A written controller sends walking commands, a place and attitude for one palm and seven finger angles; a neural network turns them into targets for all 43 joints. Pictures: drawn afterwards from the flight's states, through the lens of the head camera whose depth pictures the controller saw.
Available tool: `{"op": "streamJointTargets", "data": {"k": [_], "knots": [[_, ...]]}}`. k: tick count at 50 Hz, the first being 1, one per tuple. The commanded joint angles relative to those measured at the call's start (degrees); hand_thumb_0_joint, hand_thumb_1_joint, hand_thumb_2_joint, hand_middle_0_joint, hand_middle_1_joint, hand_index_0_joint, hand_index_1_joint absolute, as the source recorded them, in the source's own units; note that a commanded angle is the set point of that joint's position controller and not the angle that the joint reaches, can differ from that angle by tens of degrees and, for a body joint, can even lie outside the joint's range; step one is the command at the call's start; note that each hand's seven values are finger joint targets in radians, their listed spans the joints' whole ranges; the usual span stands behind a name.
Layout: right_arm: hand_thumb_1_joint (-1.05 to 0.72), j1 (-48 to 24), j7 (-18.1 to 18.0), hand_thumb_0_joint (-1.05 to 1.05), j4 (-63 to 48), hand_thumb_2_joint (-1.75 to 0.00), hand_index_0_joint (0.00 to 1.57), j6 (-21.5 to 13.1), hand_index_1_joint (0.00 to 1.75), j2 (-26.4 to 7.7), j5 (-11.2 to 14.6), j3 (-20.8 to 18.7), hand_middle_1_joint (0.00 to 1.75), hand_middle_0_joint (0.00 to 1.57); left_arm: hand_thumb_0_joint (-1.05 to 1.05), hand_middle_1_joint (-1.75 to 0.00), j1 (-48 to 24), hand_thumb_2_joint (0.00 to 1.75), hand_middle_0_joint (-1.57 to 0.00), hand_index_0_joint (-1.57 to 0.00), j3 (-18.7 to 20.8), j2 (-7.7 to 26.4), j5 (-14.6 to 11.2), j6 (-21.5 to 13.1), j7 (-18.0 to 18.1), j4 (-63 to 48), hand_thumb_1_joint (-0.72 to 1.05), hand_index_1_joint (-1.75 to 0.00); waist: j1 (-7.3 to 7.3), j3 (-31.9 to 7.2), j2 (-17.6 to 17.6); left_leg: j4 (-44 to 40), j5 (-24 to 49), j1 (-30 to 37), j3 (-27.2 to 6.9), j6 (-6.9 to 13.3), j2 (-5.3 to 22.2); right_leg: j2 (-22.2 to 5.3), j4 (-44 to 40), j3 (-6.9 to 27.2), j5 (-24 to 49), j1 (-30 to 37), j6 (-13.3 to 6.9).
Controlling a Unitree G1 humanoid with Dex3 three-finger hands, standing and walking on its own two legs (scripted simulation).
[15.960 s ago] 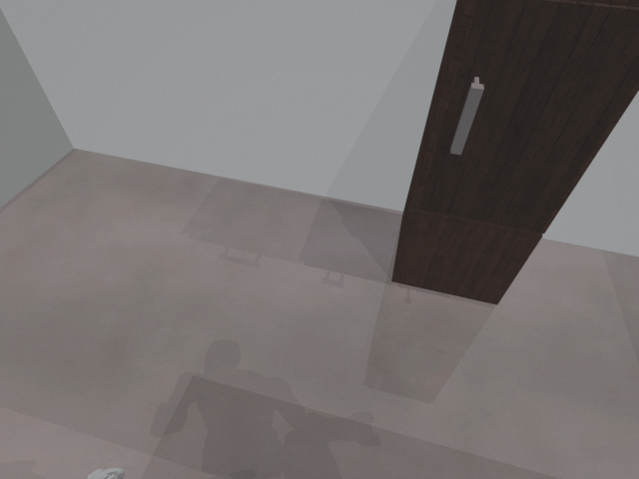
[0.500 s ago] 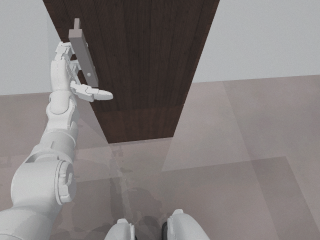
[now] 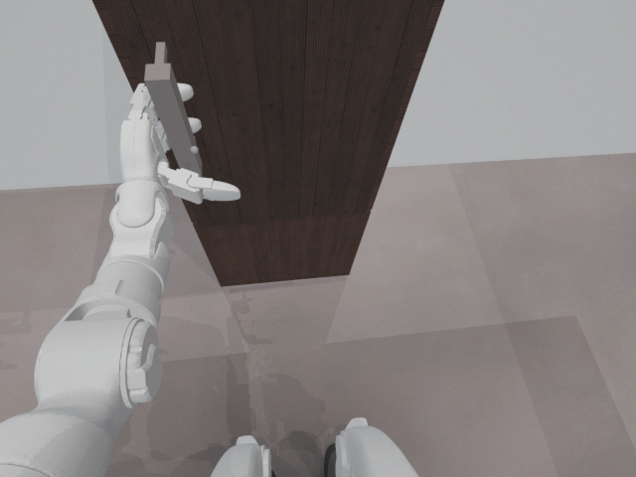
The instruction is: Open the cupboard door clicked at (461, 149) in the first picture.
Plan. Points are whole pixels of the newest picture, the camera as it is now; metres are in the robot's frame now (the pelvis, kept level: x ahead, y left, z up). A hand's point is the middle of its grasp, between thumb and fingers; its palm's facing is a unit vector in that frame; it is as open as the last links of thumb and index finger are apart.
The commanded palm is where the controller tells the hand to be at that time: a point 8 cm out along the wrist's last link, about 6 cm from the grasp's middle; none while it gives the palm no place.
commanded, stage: close the thumb around the handle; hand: left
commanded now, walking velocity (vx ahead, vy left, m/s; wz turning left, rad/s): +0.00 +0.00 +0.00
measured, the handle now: (178, 115) +0.57 +0.15 +0.07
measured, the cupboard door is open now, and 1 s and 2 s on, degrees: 1 1 48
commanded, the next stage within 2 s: pull the door open along its arc in 0.78 s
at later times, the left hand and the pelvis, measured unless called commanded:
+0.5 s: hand (193, 147) +0.51 +0.13 +0.07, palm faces +0.05 -1.00 -0.01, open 9.2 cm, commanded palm +0.49 +0.16 +0.07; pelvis -0.01 +0.00 +0.00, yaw +0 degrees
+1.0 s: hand (193, 145) +0.52 +0.13 +0.07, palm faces +0.05 -1.00 -0.01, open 6.2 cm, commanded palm +0.47 +0.17 +0.07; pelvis -0.01 +0.01 +0.00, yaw -1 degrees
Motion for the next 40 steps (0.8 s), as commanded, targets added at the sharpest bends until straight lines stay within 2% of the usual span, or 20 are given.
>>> {"op": "streamJointTargets", "data": {"k": [1, 4, 6, 9, 11, 14, 18, 21, 22, 23, 25, 26, 27, 29, 31, 33, 34, 36, 38, 40], "knots": [[-0.90, 9.75, -0.95, 0.00, -2.37, -0.90, 0.20, -0.94, 0.30, -9.63, -0.11, -3.39, 0.30, 0.20, 0.00, -1.20, -28.56, 0.30, -0.30, -0.30, -0.86, 5.97, 1.00, -4.08, -1.07, -11.22, -0.50, -1.20, -3.36, -25.81, 3.80, -5.59, 25.45, 16.50, -3.76, -1.22, -0.30, 0.94, -4.92, 3.54, 21.16, 12.82, 1.13], [-0.90, 10.01, -0.97, 0.00, -2.45, -0.90, 0.20, -0.82, 0.30, -9.81, -0.07, -3.50, 0.30, 0.20, 0.00, -1.20, -28.25, 0.30, -0.30, -0.30, -0.17, 7.38, 1.46, -4.14, -1.05, -11.34, -0.50, -1.20, -3.40, -27.24, 3.19, -4.99, 26.20, 15.98, -3.45, -1.03, -0.34, 0.86, -4.81, 3.94, 22.59, 13.80, 1.27], [-0.90, 9.79, -0.93, 0.00, -2.78, -0.90, 0.20, -0.74, 0.30, -9.68, 0.03, -3.42, 0.30, 0.20, 0.00, -1.21, -28.46, 0.35, -0.31, -0.31, -0.72, 6.90, 1.61, -4.04, -1.29, -11.91, -0.39, -1.21, -3.15, -27.09, 3.51, -5.34, 25.28, 16.04, -3.64, -1.07, -0.33, 0.94, -4.77, 3.83, 21.70, 13.71, 1.15], [-0.90, 9.81, -1.00, 0.00, -2.58, -0.90, 0.20, -0.81, 0.30, -9.91, 0.10, -3.38, 0.30, 0.20, 0.00, -1.23, -29.34, 0.42, -0.32, -0.32, -0.90, 6.53, 1.23, -3.68, -1.18, -10.90, -0.22, -1.23, -3.83, -25.95, 4.02, -5.32, 23.90, 16.37, -3.93, -1.11, -0.19, 1.03, -5.03, 3.60, 19.63, 11.50, 1.16], [-0.90, 9.90, -1.20, 0.00, -2.45, -0.90, 0.20, -0.89, 0.30, -10.13, 0.15, -3.21, 0.30, 0.20, 0.00, -1.24, -29.15, 0.47, -0.33, -0.33, 0.07, 7.90, 1.40, -2.96, -1.16, -8.19, -0.11, -1.24, -4.27, -23.34, 1.52, -5.50, 20.40, 12.73, -3.60, -0.72, -0.39, 0.97, -5.57, 3.92, 17.97, 12.22, 1.25], [-0.90, 10.13, -1.33, 0.00, -2.58, -0.90, 0.20, -1.19, 0.30, -10.21, -0.06, -3.02, 0.30, 0.20, 0.00, -1.26, -31.58, 0.54, -0.34, -0.34, 0.03, 8.62, 1.75, -3.20, -1.21, -9.30, 0.06, -1.26, -4.10, -25.91, 5.06, -5.36, 20.71, 14.41, -4.00, -0.90, -0.50, 0.88, -4.99, 3.89, 17.27, 11.17, 1.02], [-0.90, 10.47, -1.31, 0.00, -2.88, -0.90, 0.20, -1.28, 0.30, -10.35, -0.18, -2.96, 0.30, 0.20, 0.00, -1.28, -29.96, 0.64, -0.36, -0.36, 1.94, 10.29, 1.14, -3.42, -1.45, -9.33, 0.28, -1.28, -3.47, -27.61, 3.80, -5.10, 22.61, 14.36, -4.01, -0.92, -0.38, 0.98, -4.64, 3.81, 18.95, 12.71, 1.05], [-0.90, 10.47, -1.34, 0.00, -3.04, -0.90, 0.20, -1.20, 0.30, -10.41, -0.02, -2.90, 0.30, 0.20, 0.00, -1.30, -29.83, 0.71, -0.37, -0.37, 1.93, 10.72, 1.31, -2.92, -1.73, -8.72, 0.45, -1.30, -3.63, -25.97, 2.99, -5.26, 20.55, 12.39, -3.59, -0.74, -0.46, 0.98, -5.08, 4.10, 18.01, 13.20, 1.13], [-0.90, 10.53, -1.45, 0.00, -3.21, -0.90, 0.20, -1.23, 0.30, -10.46, -0.04, -2.90, 0.30, 0.20, 0.00, -1.31, -31.11, 0.73, -0.37, -0.37, 2.09, 11.15, 1.34, -3.26, -1.66, -9.77, 0.51, -1.31, -3.87, -26.63, 4.53, -5.17, 21.35, 13.67, -3.83, -0.77, -0.35, 1.01, -4.68, 3.95, 18.13, 12.22, 1.03], [-0.90, 10.52, -1.35, 0.00, -3.06, -0.90, 0.20, -1.18, 0.30, -10.30, -0.05, -2.92, 0.30, 0.20, 0.00, -1.31, -31.43, 0.76, -0.38, -0.38, 1.71, 10.89, 1.41, -3.41, -1.61, -10.36, 0.56, -1.31, -3.52, -27.21, 6.08, -5.23, 21.87, 14.70, -3.95, -1.03, -0.32, 0.97, -4.67, 3.90, 18.00, 11.84, 1.04], [-0.90, 10.57, -1.29, 0.00, -2.92, -0.90, 0.20, -1.24, 0.30, -10.48, -0.09, -2.93, 0.30, 0.20, 0.00, -1.33, -30.48, 0.80, -0.38, -0.38, 1.34, 9.76, 1.09, -2.87, -1.48, -8.89, 0.68, -1.33, -4.35, -25.97, 3.02, -5.06, 20.82, 13.69, -4.03, -0.82, -0.12, 1.11, -5.00, 3.72, 17.19, 11.29, 1.20], [-0.90, 10.78, -1.38, 0.00, -2.81, -0.90, 0.20, -1.22, 0.30, -10.64, -0.07, -3.02, 0.30, 0.20, 0.00, -1.33, -31.57, 0.83, -0.39, -0.39, 2.18, 11.28, 1.26, -3.03, -1.26, -9.62, 0.73, -1.33, -4.13, -25.89, 3.57, -5.24, 20.62, 13.37, -4.07, -0.85, -0.13, 1.04, -5.01, 3.88, 17.01, 11.60, 1.21], [-0.90, 10.91, -1.37, 0.00, -3.08, -0.90, 0.20, -1.31, 0.30, -10.55, -0.15, -3.00, 0.30, 0.20, 0.00, -1.34, -31.54, 0.85, -0.39, -0.39, 1.59, 10.39, 1.35, -3.32, -1.27, -10.24, 0.79, -1.34, -3.95, -26.99, 5.04, -5.28, 21.79, 14.96, -4.34, -1.01, -0.11, 1.13, -4.52, 3.55, 17.27, 10.79, 1.01], [-0.90, 11.02, -1.21, 0.00, -2.82, -0.90, 0.20, -1.22, 0.30, -10.50, -0.17, -3.12, 0.30, 0.20, 0.00, -1.35, -30.66, 0.90, -0.40, -0.40, 0.92, 9.20, 1.38, -3.22, -1.15, -9.91, 0.90, -1.35, -3.89, -27.20, 4.75, -5.25, 22.86, 16.12, -4.59, -1.25, 0.06, 1.18, -4.57, 3.29, 17.43, 10.26, 1.04], [-0.90, 10.89, -1.19, 0.00, -2.62, -0.90, 0.20, -1.17, 0.30, -10.58, -0.16, -3.12, 0.30, 0.20, 0.00, -1.35, -31.52, 0.90, -0.40, -0.40, 0.23, 8.80, 1.53, -3.03, -1.01, -9.61, 0.90, -1.35, -4.43, -25.55, 4.12, -5.42, 21.49, 15.21, -4.64, -1.23, 0.14, 1.11, -4.86, 3.23, 16.38, 9.63, 1.11], [-0.90, 11.04, -1.18, 0.00, -2.49, -0.90, 0.20, -1.20, 0.30, -10.74, -0.26, -3.15, 0.30, 0.20, 0.00, -1.35, -32.08, 0.90, -0.40, -0.40, 0.46, 8.98, 1.67, -3.13, -0.64, -9.60, 0.90, -1.35, -4.34, -25.84, 5.97, -5.40, 22.39, 16.59, -4.98, -1.41, 0.23, 1.11, -4.72, 3.04, 16.14, 8.20, 1.01], [-0.90, 11.03, -1.14, 0.00, -2.30, -0.90, 0.20, -1.20, 0.30, -10.67, -0.21, -3.12, 0.30, 0.20, 0.00, -1.35, -32.31, 0.90, -0.40, -0.40, -0.22, 8.16, 1.64, -2.93, -0.61, -9.02, 0.90, -1.35, -4.90, -25.64, 4.72, -5.18, 21.63, 15.95, -4.83, -1.23, 0.19, 1.15, -4.90, 3.12, 15.88, 8.28, 1.13], [-0.90, 11.48, -1.36, 0.00, -2.10, -0.90, 0.20, -1.18, 0.30, -10.95, -0.27, -3.02, 0.30, 0.20, 0.00, -1.35, -31.93, 0.90, -0.40, -0.40, 1.68, 10.90, 2.13, -2.39, -0.33, -7.15, 0.90, -1.35, -4.98, -24.64, 2.37, -5.16, 20.21, 12.97, -4.48, -0.83, -0.02, 1.12, -5.03, 3.48, 15.96, 9.98, 1.22], [-0.90, 11.52, -1.39, 0.00, -2.31, -0.90, 0.20, -1.24, 0.30, -10.76, -0.38, -2.92, 0.30, 0.20, 0.00, -1.35, -33.52, 0.90, -0.40, -0.40, 0.91, 10.34, 2.36, -2.80, -0.54, -8.73, 0.90, -1.35, -4.80, -26.10, 4.99, -5.23, 21.20, 14.72, -4.79, -1.06, -0.06, 1.00, -4.66, 3.34, 16.12, 9.22, 1.13], [-0.90, 11.27, -1.39, 0.00, -2.34, -0.90, 0.20, -1.13, 0.30, -10.79, -0.37, -2.97, 0.30, 0.20, 0.00, -1.35, -32.69, 0.90, -0.40, -0.40, 0.75, 9.95, 2.23, -2.62, -0.69, -8.12, 0.90, -1.35, -4.87, -25.52, 4.72, -5.10, 21.49, 14.94, -4.81, -1.14, 0.08, 1.02, -4.66, 3.24, 16.18, 8.76, 1.04]]}}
